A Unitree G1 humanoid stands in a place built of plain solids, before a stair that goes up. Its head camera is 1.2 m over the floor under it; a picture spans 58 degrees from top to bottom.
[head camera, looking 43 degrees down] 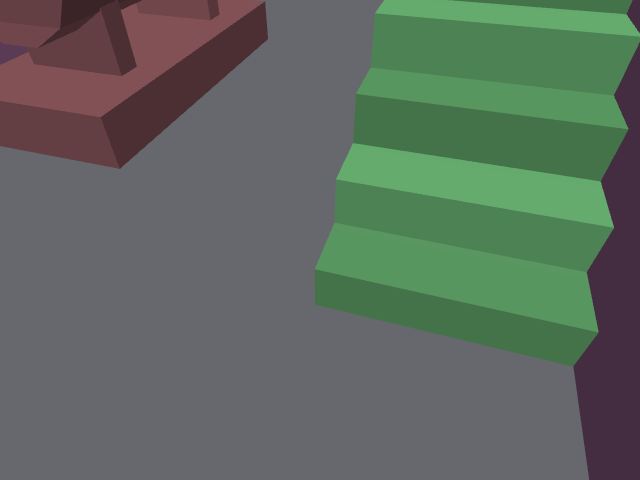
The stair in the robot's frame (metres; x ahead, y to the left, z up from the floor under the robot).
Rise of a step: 0.19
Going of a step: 0.24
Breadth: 0.84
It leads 17 degrees to the right of straight ahead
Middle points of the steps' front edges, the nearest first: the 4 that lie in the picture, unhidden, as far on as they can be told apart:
0.83 -0.38 0.18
1.06 -0.45 0.37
1.29 -0.52 0.56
1.52 -0.59 0.75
